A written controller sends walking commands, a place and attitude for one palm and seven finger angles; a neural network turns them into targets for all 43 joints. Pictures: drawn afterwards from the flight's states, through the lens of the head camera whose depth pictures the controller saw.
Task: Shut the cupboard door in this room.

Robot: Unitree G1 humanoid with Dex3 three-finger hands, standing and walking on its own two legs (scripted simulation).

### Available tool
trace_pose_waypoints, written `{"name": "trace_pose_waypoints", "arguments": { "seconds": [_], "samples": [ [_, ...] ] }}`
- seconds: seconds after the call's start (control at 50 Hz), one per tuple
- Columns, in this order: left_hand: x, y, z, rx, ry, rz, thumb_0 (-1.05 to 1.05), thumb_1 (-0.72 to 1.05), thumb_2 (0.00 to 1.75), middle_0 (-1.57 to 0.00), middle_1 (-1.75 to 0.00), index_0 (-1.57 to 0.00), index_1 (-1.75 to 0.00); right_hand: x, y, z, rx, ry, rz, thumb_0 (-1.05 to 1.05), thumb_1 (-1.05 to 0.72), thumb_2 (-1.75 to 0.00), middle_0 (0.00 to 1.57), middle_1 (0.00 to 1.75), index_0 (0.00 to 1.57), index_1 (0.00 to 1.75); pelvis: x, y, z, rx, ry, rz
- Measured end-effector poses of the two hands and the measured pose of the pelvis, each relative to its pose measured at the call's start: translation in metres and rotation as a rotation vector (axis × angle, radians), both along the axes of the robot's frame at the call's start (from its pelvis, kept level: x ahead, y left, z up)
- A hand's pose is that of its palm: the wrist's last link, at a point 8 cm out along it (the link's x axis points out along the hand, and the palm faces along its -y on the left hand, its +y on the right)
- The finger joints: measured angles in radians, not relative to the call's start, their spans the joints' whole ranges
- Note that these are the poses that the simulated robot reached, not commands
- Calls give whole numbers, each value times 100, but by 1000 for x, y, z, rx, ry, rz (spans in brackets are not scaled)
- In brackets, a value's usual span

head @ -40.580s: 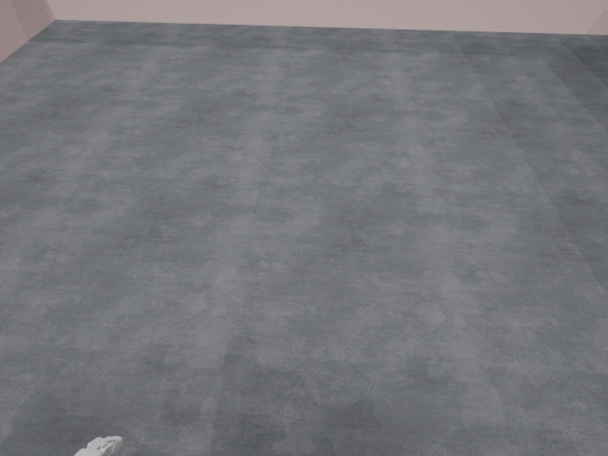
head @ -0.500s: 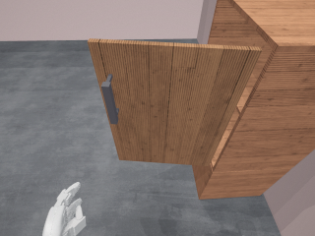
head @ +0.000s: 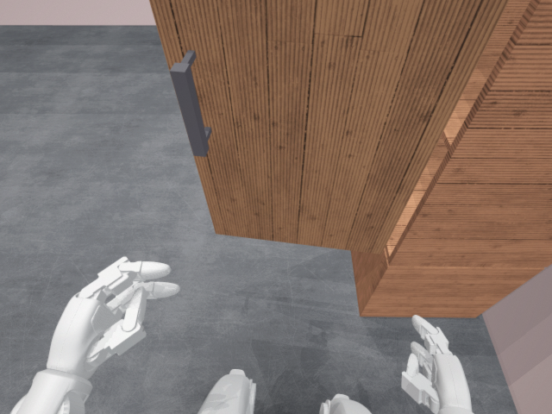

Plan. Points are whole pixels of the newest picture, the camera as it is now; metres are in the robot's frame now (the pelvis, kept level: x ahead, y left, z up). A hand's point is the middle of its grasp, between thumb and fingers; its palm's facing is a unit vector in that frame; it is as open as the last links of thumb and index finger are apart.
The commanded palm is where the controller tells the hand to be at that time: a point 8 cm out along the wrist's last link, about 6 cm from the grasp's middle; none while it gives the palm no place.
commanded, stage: raise the hand and make a fist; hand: left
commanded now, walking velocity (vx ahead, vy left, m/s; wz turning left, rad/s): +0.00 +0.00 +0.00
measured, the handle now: (195, 106) +0.52 +0.18 +0.15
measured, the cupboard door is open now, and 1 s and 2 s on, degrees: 82 82 82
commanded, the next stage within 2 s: bring the fist close to the handle in 1.28 s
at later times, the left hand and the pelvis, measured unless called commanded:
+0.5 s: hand (107, 298) +0.22 +0.22 +0.11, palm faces -0.03 -1.00 -0.04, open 3.2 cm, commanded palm +0.20 +0.27 +0.12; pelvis +0.01 +0.04 +0.03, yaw -1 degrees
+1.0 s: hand (100, 255) +0.25 +0.22 +0.15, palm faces -0.03 -1.00 -0.05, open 3.1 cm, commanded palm +0.23 +0.27 +0.15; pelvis +0.02 +0.03 +0.06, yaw -1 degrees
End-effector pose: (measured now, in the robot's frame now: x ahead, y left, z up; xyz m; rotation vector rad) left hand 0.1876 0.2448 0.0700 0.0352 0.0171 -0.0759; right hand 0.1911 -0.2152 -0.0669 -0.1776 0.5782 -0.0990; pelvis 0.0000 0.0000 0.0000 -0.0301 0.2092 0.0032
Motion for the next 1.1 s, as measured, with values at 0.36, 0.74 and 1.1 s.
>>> {"name": "trace_pose_waypoints", "arguments": {
  "seconds": [0.36, 0.74, 1.1],
  "samples": [
    [7, 21, 27, -5, 4, 33, 2, 90, 90, -94, -111, -94, -111, -34, -3, 28, -66, 55, -76, 2, -90, -90, 20, 29, 20, 30, 11, 30, 26, -2, -39, -16],
    [27, 34, 69, 17, -37, 52, 2, 90, 90, -126, -145, -126, -145, 6, 43, 63, 7, -68, 41, 2, -90, -90, 21, 30, 20, 30, 19, 40, 47, -6, -116, -4],
    [46, 24, 81, 3, -13, 42, 2, 90, 90, -130, -150, -130, -150, -14, 8, 65, -25, -16, -25, 2, -90, -90, 21, 30, 20, 30, 24, 30, 59, 11, -143, -15]
  ]
}}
